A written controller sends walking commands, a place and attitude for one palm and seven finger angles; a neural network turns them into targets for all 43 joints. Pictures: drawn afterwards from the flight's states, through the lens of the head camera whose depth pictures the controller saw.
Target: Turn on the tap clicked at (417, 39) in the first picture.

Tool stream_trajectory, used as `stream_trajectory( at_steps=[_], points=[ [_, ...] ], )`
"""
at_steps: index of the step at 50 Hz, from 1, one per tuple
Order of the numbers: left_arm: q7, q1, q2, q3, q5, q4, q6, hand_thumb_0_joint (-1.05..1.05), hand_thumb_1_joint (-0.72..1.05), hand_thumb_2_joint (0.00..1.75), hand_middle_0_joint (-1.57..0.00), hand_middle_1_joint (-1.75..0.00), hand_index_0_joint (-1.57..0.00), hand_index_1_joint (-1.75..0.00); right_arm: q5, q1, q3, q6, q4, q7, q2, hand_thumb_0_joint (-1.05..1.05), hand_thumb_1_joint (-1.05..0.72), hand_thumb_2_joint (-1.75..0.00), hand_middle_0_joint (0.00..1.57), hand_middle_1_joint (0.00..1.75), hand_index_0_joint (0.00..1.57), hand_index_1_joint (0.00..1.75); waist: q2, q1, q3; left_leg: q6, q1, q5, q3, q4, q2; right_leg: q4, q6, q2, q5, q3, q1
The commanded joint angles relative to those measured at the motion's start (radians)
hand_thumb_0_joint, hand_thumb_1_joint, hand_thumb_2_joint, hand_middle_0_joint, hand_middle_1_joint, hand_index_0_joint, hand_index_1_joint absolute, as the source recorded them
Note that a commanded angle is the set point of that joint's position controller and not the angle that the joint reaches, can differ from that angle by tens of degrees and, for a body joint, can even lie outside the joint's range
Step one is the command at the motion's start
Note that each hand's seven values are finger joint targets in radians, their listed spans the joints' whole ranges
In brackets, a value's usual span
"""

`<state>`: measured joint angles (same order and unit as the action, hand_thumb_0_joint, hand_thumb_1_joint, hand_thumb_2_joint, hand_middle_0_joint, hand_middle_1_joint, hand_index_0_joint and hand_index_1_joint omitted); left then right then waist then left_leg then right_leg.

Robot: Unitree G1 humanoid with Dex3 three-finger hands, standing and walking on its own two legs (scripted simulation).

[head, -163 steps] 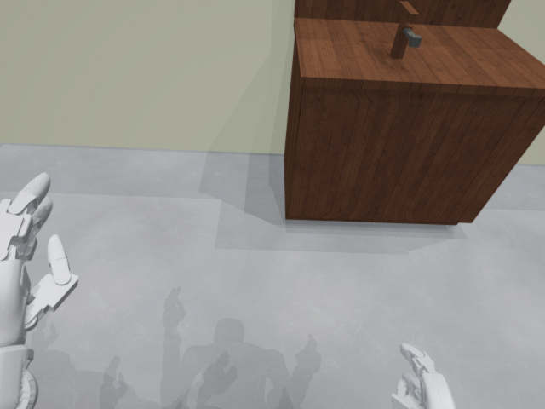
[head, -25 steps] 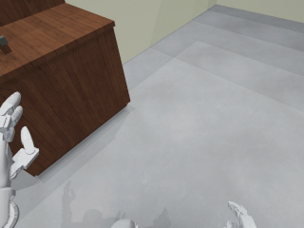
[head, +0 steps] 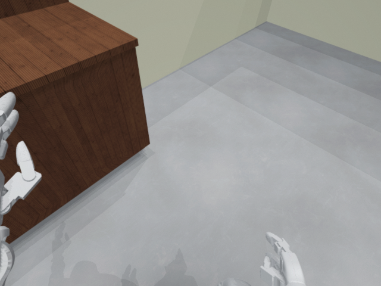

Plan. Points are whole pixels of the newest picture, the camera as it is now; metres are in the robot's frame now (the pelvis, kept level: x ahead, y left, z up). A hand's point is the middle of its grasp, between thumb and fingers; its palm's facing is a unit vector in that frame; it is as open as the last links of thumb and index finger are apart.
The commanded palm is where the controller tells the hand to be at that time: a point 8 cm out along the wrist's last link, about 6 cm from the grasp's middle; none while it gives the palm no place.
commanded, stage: walk to a spot facing it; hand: left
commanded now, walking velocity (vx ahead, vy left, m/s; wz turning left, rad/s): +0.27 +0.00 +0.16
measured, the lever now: out of the picture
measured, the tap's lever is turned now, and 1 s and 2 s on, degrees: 0 0 0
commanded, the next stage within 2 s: turn to face it in 0.12 s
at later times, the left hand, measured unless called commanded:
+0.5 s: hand (61, 141) +0.29 +0.23 +0.19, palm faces +0.49 -0.76 -0.43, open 7.4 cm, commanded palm +0.22 +0.28 +0.19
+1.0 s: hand (44, 178) +0.23 +0.23 +0.19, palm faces +0.70 -0.58 -0.41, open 7.4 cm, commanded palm +0.17 +0.25 +0.19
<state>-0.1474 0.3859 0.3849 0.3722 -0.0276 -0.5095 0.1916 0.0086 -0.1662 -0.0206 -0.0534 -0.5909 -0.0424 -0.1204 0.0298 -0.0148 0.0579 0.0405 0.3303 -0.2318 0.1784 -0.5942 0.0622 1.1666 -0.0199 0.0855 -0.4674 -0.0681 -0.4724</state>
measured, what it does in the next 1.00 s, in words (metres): walks ahead, turning left: right foot, then left foot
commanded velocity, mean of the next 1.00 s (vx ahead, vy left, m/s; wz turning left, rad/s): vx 0.04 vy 0.00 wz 0.37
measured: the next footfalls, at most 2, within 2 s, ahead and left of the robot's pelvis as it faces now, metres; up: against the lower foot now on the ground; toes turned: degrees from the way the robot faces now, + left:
right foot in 0.18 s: +0.14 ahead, -0.16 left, +0.00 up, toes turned -7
left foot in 0.52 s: +0.19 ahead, +0.11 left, +0.00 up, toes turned +19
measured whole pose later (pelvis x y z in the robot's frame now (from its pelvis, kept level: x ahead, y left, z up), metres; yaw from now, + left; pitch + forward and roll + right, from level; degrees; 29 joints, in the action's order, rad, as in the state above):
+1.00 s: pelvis +0.12 -0.07 +0.01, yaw +21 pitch -2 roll +1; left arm -0.15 0.43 0.33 0.32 -0.04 -0.46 0.13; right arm 0.01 -0.19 -0.02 -0.07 -0.65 -0.04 -0.19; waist -0.06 0.04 0.03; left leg -0.03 0.47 -0.40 -0.01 -0.98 -0.01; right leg 0.57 0.06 0.03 -0.29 -0.14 -0.25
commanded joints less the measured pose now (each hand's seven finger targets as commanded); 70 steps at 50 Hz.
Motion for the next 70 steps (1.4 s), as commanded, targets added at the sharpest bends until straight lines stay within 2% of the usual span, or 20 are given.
stream_trajectory(
  at_steps=[1,7,8,10,12,17,21,24,25,26,29,33,43,46,52,62,65,67,68,70],
  points=[
    [-0.019,0.064,0.151,0.135,-0.007,-0.340,0.100,0.00,0.90,0.90,-0.20,-0.30,-0.20,-0.30,-0.003,0.040,0.067,-0.082,0.130,-0.002,-0.177,0.00,-0.90,-0.90,0.20,0.30,0.20,0.30,-0.307,0.029,-0.134,0.125,0.012,-0.080,-0.220,0.346,0.228,-0.254,-0.014,0.026,0.104,-0.043,0.094],
    [-0.017,0.028,0.075,0.081,-0.004,-0.098,0.062,0.00,0.90,0.90,-0.20,-0.30,-0.20,-0.30,0.011,0.011,0.067,-0.070,0.111,-0.029,-0.175,0.00,-0.90,-0.90,0.20,0.30,0.20,0.30,-0.153,0.021,-0.134,0.055,0.035,-0.238,-0.141,0.161,0.165,-0.610,-0.039,-0.052,0.158,-0.153,0.302],
    [-0.018,-0.012,0.095,0.079,0.005,-0.080,0.055,0.00,0.90,0.90,-0.20,-0.30,-0.20,-0.30,0.013,0.010,0.067,-0.065,0.105,-0.033,-0.172,0.00,-0.90,-0.90,0.20,0.30,0.20,0.30,-0.074,0.017,-0.129,0.036,0.062,-0.270,-0.127,0.047,0.134,-0.698,-0.023,-0.011,0.116,-0.092,0.331],
    [-0.025,-0.052,0.164,0.099,0.017,-0.052,0.031,0.00,0.90,0.90,-0.20,-0.30,-0.20,-0.30,0.011,0.038,0.056,-0.058,0.121,-0.032,-0.143,0.00,-0.90,-0.90,0.20,0.30,0.20,0.30,0.370,0.042,-0.097,-0.035,0.356,-0.376,-0.053,-0.467,-0.045,-0.919,0.148,0.353,0.083,0.466,0.433],
    [-0.024,-0.141,0.138,0.059,0.011,-0.081,0.038,0.00,0.90,0.90,-0.20,-0.30,-0.20,-0.30,0.002,0.071,0.059,-0.065,0.096,-0.029,-0.174,0.00,-0.90,-0.90,0.20,0.30,0.20,0.30,0.222,0.023,-0.113,-0.053,0.391,-0.293,-0.192,-0.665,0.014,-0.901,0.197,0.402,0.251,0.436,0.430],
    [-0.036,-0.056,0.185,0.102,0.023,-0.257,0.083,0.00,0.90,0.90,-0.20,-0.30,-0.20,-0.30,-0.006,0.107,0.050,-0.029,0.115,-0.030,-0.154,0.00,-0.90,-0.90,0.20,0.30,0.20,0.30,0.160,0.020,-0.111,-0.072,0.215,-0.217,-0.110,-0.399,0.045,-0.752,0.120,0.300,0.830,-0.032,0.401],
    [-0.062,0.069,0.202,0.171,0.003,-0.380,0.081,0.00,0.90,0.90,-0.20,-0.30,-0.20,-0.30,-0.014,0.084,0.067,-0.024,0.179,-0.034,-0.141,0.00,-0.90,-0.90,0.20,0.30,0.20,0.30,0.131,0.050,-0.194,-0.066,0.113,-0.143,-0.002,-0.120,-0.012,-0.662,0.124,0.278,0.910,-0.065,0.464],
    [-0.072,0.114,0.191,0.179,-0.020,-0.397,0.073,0.00,0.90,0.90,-0.20,-0.30,-0.20,-0.30,-0.009,0.018,0.089,-0.011,0.193,-0.038,-0.157,0.00,-0.90,-0.90,0.20,0.30,0.20,0.30,-0.007,-0.018,-0.286,-0.071,-0.177,0.136,0.034,0.119,-0.073,-0.395,0.040,0.204,0.800,-0.135,0.354],
    [-0.071,0.113,0.184,0.178,-0.029,-0.418,0.084,0.00,0.90,0.90,-0.20,-0.30,-0.20,-0.30,-0.006,0.016,0.100,-0.011,0.197,-0.039,-0.179,0.00,-0.90,-0.90,0.20,0.30,0.20,0.30,-0.208,-0.022,-0.317,-0.013,-0.338,0.369,-0.127,0.146,0.047,-0.184,-0.011,0.117,0.456,-0.141,0.185],
    [-0.066,0.124,0.178,0.174,-0.036,-0.417,0.102,0.00,0.90,0.90,-0.20,-0.30,-0.20,-0.30,-0.005,0.015,0.112,-0.022,0.199,-0.029,-0.220,0.00,-0.90,-0.90,0.20,0.30,0.20,0.30,-0.487,0.001,-0.314,0.159,-0.401,0.909,-0.543,0.166,0.339,0.042,-0.056,-0.017,-0.195,-0.084,-0.043],
    [-0.026,0.118,0.197,0.195,-0.013,-0.268,0.096,0.00,0.90,0.90,-0.20,-0.30,-0.20,-0.30,0.002,0.010,0.116,-0.041,0.153,0.005,-0.226,0.00,-0.90,-0.90,0.20,0.30,0.20,0.30,-0.232,-0.011,-0.223,0.197,-0.306,0.758,-0.526,0.149,0.337,0.065,-0.047,0.018,-0.151,0.061,-0.142],
    [-0.010,0.146,0.145,0.139,-0.031,-0.380,0.084,0.00,0.90,0.90,-0.20,-0.30,-0.20,-0.30,0.013,0.014,0.100,-0.064,0.157,0.025,-0.200,0.00,-0.90,-0.90,0.20,0.30,0.20,0.30,-0.313,0.001,-0.231,0.101,-0.180,0.580,-0.289,0.164,0.182,-0.194,-0.059,-0.035,0.039,-0.021,0.023],
    [-0.015,0.021,0.133,0.099,-0.029,-0.219,0.018,0.00,0.90,0.90,-0.20,-0.30,-0.20,-0.30,0.002,0.024,0.054,-0.089,0.122,-0.006,-0.187,0.00,-0.90,-0.90,0.20,0.30,0.20,0.30,-0.191,0.024,-0.173,0.065,-0.018,0.172,-0.345,0.148,0.173,-0.700,-0.047,-0.071,0.148,-0.021,0.311],
    [-0.024,-0.067,0.198,0.103,-0.020,-0.144,-0.011,0.00,0.90,0.90,-0.20,-0.30,-0.20,-0.30,0.006,0.055,0.047,-0.081,0.137,-0.014,-0.160,0.00,-0.90,-0.90,0.20,0.30,0.20,0.30,0.254,0.021,-0.110,-0.067,0.180,-0.309,-0.179,-0.373,-0.081,-0.921,0.137,0.339,0.446,0.431,0.275],
    [-0.018,-0.024,0.152,0.067,-0.008,-0.097,0.028,0.00,0.90,0.90,-0.20,-0.30,-0.20,-0.30,-0.005,0.109,0.037,-0.053,0.098,-0.034,-0.165,0.00,-0.90,-0.90,0.20,0.30,0.20,0.30,0.076,0.010,-0.099,-0.097,0.220,-0.147,-0.176,-0.576,-0.034,-0.838,0.108,0.223,0.629,0.088,0.295],
    [-0.058,0.091,0.162,0.127,-0.010,-0.239,0.068,0.00,0.90,0.90,-0.20,-0.30,-0.20,-0.30,-0.013,0.047,0.080,-0.061,0.145,-0.035,-0.188,0.00,-0.90,-0.90,0.20,0.30,0.20,0.30,0.123,0.047,-0.214,-0.037,0.084,-0.262,-0.081,-0.056,-0.013,-0.889,0.174,0.299,0.125,0.215,0.429],
    [-0.063,0.043,0.126,0.094,-0.012,-0.211,0.066,0.00,0.90,0.90,-0.20,-0.30,-0.20,-0.30,-0.014,-0.003,0.077,-0.062,0.138,-0.040,-0.187,0.00,-0.90,-0.90,0.20,0.30,0.20,0.30,0.056,0.005,-0.224,-0.017,-0.153,-0.164,-0.036,0.174,-0.056,-0.773,0.104,0.195,0.004,0.121,0.277],
    [-0.056,-0.012,0.077,0.044,-0.016,-0.227,0.090,0.00,0.90,0.90,-0.20,-0.30,-0.20,-0.30,-0.010,-0.001,0.082,-0.068,0.149,-0.049,-0.225,0.00,-0.90,-0.90,0.20,0.30,0.20,0.30,-0.319,-0.011,-0.140,0.094,-0.312,-0.192,-0.399,0.341,0.198,-0.387,0.004,-0.007,-0.060,-0.058,-0.050],
    [-0.058,-0.038,0.105,0.048,0.012,-0.191,0.099,0.00,0.90,0.90,-0.20,-0.30,-0.20,-0.30,-0.009,0.010,0.073,-0.076,0.133,-0.043,-0.214,0.00,-0.90,-0.90,0.20,0.30,0.20,0.30,-0.336,-0.003,-0.096,0.178,-0.284,-0.112,-0.566,0.375,0.326,-0.175,0.004,-0.035,-0.106,-0.042,-0.164],
    [-0.027,-0.081,0.133,0.054,0.033,-0.098,0.099,0.00,0.90,0.90,-0.20,-0.30,-0.20,-0.30,0.004,0.020,0.084,-0.084,0.091,-0.029,-0.218,0.00,-0.90,-0.90,0.20,0.30,0.20,0.30,-0.211,0.003,-0.036,0.195,-0.120,-0.240,-0.507,0.387,0.317,-0.027,0.005,0.020,-0.002,0.040,-0.185]
  ],
)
